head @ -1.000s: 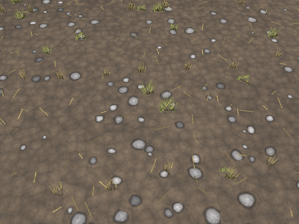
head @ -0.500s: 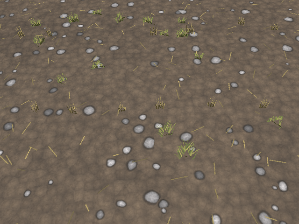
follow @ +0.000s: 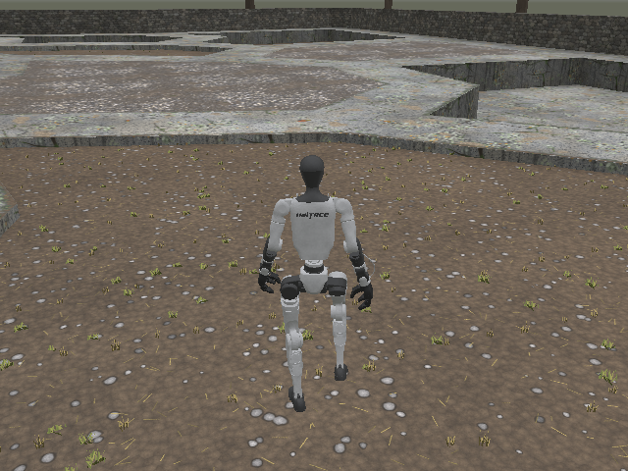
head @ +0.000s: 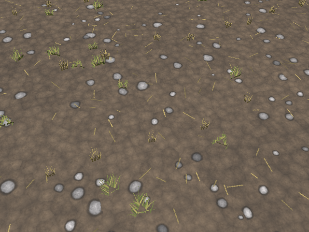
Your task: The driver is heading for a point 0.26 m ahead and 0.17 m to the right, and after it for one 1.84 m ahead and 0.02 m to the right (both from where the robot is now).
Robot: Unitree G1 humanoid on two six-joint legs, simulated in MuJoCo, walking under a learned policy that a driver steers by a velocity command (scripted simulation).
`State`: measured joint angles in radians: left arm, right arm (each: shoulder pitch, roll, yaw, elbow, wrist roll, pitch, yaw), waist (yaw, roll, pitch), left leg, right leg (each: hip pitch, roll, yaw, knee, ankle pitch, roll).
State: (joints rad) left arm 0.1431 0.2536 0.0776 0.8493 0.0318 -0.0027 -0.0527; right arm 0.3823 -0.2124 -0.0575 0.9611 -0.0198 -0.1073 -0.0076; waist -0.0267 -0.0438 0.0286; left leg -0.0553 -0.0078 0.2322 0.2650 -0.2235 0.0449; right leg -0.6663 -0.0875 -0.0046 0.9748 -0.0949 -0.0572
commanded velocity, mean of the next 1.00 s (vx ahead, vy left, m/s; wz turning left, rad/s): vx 0.19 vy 0.00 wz -0.34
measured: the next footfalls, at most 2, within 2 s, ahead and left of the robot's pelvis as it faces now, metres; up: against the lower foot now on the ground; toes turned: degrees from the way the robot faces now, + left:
right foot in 0.22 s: +0.25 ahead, -0.12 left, +0.00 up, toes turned -13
left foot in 0.84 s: +0.36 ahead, +0.04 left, +0.00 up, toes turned -22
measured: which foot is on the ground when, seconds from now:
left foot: down 0.00-0.22, up 0.24-0.82, down 0.84-1.00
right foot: up 0.00-0.20, down 0.22-0.86, up 0.88-1.00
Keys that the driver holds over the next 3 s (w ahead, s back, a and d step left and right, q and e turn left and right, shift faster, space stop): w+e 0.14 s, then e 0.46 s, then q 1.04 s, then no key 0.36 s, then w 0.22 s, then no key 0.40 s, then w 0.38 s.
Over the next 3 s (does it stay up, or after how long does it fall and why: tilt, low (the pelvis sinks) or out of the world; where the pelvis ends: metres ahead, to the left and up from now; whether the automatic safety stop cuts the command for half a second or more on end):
stays up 0.42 0.02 0.00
